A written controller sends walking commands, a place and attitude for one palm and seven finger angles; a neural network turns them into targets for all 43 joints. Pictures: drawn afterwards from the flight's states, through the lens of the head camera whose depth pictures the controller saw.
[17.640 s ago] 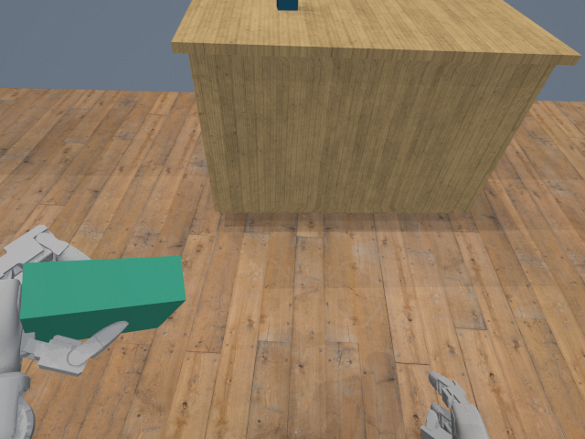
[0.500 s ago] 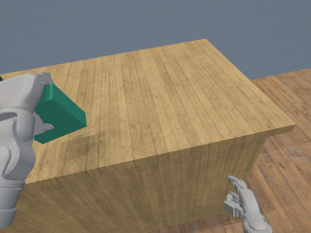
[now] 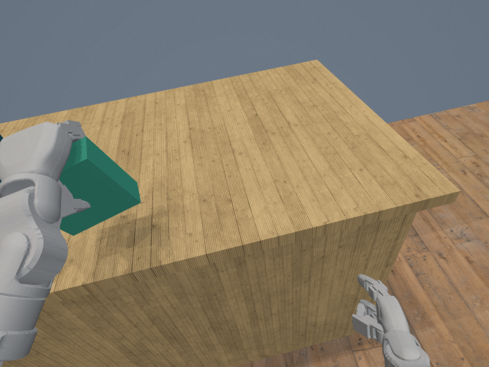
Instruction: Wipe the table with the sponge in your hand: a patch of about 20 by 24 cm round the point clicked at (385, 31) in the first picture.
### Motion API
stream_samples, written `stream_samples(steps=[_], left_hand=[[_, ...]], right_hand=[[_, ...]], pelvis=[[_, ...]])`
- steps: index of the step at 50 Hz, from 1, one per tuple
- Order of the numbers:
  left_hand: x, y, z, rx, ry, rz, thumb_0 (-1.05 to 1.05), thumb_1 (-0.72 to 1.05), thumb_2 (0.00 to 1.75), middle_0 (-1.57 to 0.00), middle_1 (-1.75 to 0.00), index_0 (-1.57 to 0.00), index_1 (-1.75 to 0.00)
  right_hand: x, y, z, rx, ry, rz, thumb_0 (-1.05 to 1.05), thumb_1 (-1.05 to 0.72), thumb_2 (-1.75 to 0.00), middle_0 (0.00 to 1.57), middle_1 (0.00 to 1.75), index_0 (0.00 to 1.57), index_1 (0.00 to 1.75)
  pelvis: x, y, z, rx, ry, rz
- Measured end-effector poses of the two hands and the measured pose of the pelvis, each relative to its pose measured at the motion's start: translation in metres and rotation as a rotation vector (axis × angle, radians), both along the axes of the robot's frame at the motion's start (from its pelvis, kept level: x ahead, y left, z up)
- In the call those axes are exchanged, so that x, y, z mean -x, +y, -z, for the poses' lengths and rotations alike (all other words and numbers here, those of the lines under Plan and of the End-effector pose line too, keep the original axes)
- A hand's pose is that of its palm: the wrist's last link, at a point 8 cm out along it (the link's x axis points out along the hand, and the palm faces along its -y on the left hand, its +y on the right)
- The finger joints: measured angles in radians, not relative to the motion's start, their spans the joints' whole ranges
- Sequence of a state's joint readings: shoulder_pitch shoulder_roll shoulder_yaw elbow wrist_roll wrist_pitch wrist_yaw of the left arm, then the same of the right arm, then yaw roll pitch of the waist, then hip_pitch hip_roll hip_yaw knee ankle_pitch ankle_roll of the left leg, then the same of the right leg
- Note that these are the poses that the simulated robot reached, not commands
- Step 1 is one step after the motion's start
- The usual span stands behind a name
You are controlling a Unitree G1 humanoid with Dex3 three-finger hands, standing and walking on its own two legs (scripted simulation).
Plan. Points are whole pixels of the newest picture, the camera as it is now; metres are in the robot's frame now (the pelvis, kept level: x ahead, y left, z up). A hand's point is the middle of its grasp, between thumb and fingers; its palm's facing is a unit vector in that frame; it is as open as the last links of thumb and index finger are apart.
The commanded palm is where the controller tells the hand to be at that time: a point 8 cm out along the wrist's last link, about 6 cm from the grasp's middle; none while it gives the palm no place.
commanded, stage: move the sponge above the wiping area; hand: left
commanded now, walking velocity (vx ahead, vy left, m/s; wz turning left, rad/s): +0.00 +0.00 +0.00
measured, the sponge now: (89, 197) +0.29 +0.31 +0.17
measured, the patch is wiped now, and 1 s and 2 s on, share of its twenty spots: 0.20 0.20 0.30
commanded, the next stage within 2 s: lower the sponge onto the table in 0.38 s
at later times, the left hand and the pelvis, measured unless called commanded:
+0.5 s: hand (77, 191) +0.27 +0.30 +0.20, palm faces +0.10 -0.04 -0.99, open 9.5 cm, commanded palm +0.23 +0.29 +0.27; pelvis +0.01 -0.02 +0.00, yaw +0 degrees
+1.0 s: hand (86, 204) +0.27 +0.30 +0.17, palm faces +0.04 -0.05 -1.00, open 9.4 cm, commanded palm +0.24 +0.30 +0.25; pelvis +0.00 +0.00 +0.00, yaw +0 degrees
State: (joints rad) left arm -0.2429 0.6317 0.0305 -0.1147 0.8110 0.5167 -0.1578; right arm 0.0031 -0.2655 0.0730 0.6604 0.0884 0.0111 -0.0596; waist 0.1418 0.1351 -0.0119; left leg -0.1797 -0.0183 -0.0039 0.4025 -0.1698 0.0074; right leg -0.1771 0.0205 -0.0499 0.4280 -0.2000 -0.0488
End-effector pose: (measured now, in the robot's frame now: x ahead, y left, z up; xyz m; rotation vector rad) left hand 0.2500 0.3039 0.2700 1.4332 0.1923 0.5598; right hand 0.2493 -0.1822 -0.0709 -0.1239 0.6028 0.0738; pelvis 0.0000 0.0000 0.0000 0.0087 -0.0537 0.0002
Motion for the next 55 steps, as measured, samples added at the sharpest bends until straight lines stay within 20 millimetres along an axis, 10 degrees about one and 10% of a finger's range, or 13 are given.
stream_samples(steps=[7,12,19,30,42,55], left_hand=[[-0.002,-0.033,0.057,0.004,0.223,0.120,0.00,-0.48,1.03,-0.85,-1.45,-0.82,-1.43],[-0.006,-0.050,0.033,-0.099,0.140,0.229,0.00,-0.48,1.03,-0.85,-1.44,-0.83,-1.42],[-0.012,-0.016,-0.009,-0.059,-0.001,0.041,0.00,-0.48,1.03,-0.85,-1.44,-0.83,-1.42],[0.007,-0.024,0.057,-0.017,0.294,0.103,0.00,-0.48,1.03,-0.85,-1.44,-0.83,-1.42],[0.005,-0.005,0.001,-0.061,0.008,0.076,0.00,-0.48,1.03,-0.85,-1.44,-0.83,-1.42],[-0.001,-0.027,0.053,-0.072,0.225,0.201,0.00,-0.48,1.03,-0.85,-1.44,-0.83,-1.42]], right_hand=[[-0.001,-0.015,0.003,0.047,-0.013,0.010,0.01,-0.91,-0.90,0.20,0.30,0.20,0.30],[-0.001,-0.017,0.003,0.059,-0.024,0.007,0.01,-0.91,-0.90,0.20,0.30,0.20,0.30],[0.000,-0.023,0.005,0.014,0.004,0.025,0.01,-0.91,-0.90,0.20,0.30,0.20,0.30],[0.006,-0.042,0.008,0.077,-0.004,0.047,0.01,-0.91,-0.90,0.20,0.30,0.20,0.30],[0.014,-0.021,0.009,0.040,0.008,0.036,0.01,-0.91,-0.90,0.20,0.30,0.20,0.30],[0.011,-0.009,0.004,0.055,-0.019,0.022,0.01,-0.91,-0.90,0.20,0.30,0.20,0.30]], pelvis=[[-0.001,-0.004,0.002,-0.002,-0.004,-0.012],[-0.004,-0.009,0.002,-0.006,-0.017,-0.005],[-0.006,-0.016,0.001,-0.006,-0.006,0.010],[-0.003,-0.016,0.005,-0.005,-0.009,-0.006],[0.003,-0.010,0.002,0.000,-0.023,0.000],[0.002,0.002,0.002,-0.001,-0.015,-0.004]])
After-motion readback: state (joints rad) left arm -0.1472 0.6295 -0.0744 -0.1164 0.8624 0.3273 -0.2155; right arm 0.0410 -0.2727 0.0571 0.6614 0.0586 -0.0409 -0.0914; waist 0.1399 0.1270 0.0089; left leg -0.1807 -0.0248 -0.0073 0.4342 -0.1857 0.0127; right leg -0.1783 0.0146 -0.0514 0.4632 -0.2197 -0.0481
